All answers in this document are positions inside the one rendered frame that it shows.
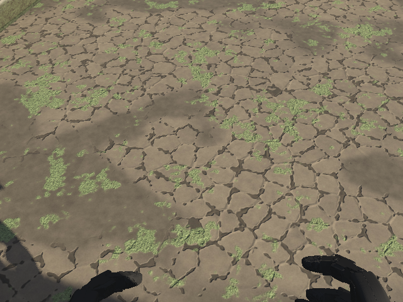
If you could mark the left robot hand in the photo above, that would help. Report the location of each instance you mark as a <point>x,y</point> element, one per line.
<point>105,284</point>

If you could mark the right robot hand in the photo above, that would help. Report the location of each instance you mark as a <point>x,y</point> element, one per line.
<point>364,286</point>

